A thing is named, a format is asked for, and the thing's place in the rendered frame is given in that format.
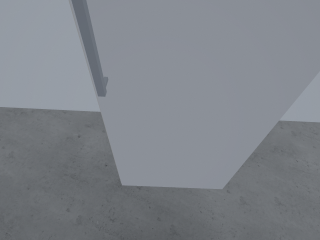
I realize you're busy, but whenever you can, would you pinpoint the fridge door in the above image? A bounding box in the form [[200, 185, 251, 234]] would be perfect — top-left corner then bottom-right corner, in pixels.
[[69, 0, 320, 189]]

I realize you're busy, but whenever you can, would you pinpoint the handle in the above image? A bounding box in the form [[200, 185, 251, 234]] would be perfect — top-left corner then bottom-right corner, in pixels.
[[71, 0, 109, 97]]

